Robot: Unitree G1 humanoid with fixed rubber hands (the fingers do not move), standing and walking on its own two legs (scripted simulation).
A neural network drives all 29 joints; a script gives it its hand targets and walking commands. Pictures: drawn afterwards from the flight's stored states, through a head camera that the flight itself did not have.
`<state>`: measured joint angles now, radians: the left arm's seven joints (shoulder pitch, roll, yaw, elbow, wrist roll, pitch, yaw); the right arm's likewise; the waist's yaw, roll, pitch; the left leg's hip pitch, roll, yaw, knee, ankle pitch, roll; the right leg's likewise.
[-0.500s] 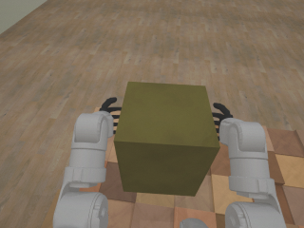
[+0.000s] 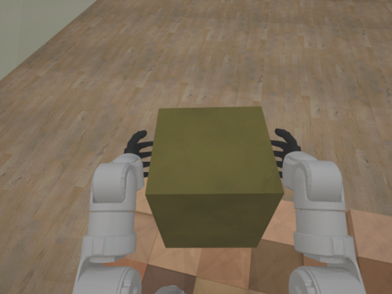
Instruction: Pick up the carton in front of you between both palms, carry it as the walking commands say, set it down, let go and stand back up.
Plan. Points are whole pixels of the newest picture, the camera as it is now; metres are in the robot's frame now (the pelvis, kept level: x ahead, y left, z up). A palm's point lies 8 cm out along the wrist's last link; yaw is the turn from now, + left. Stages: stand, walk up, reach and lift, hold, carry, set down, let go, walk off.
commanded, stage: carry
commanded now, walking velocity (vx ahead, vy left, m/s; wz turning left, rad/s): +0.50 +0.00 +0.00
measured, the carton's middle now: (210, 181) +0.36 +0.02 +0.02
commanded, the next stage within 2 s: none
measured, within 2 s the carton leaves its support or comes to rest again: neither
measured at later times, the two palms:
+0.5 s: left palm (155, 46) +0.69 +0.17 +0.15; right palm (272, 52) +0.66 -0.12 +0.15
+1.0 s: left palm (183, 29) +0.94 +0.13 +0.08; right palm (269, 29) +0.95 -0.17 +0.07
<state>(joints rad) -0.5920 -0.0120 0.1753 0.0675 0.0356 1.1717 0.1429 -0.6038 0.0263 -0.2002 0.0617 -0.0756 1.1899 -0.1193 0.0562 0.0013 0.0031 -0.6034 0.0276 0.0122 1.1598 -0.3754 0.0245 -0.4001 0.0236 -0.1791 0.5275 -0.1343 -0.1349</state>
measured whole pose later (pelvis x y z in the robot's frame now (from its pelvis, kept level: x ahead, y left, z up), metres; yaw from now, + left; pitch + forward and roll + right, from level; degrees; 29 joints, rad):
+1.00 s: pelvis +0.62 -0.03 +0.01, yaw +0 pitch +6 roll +3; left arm -0.43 -0.11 0.24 -0.08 0.08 1.15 0.12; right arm -0.46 0.10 -0.20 -0.06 -0.09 1.17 -0.13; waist 0.02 -0.01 0.01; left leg -0.64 0.05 0.07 0.95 -0.35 -0.01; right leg -0.27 0.00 -0.15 0.41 -0.21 -0.11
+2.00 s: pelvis +1.24 -0.09 -0.01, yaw -2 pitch +5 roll +1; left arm -0.65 0.00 0.20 0.17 0.04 1.14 0.11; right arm -0.70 -0.03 -0.17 0.19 -0.04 1.17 -0.12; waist 0.02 0.03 0.01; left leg -0.72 0.09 0.03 1.13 -0.30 0.02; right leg -0.33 -0.01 -0.18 0.47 -0.23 -0.09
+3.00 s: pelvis +1.52 -0.12 -0.02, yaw -2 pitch +2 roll +0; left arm -0.41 -0.08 0.19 0.18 0.14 1.05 0.08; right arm -0.41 0.08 -0.17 0.18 -0.15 1.06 -0.08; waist 0.00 0.00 -0.14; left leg -0.30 0.04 0.11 0.54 -0.28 0.00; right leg -0.27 0.00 -0.06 0.56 -0.33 -0.03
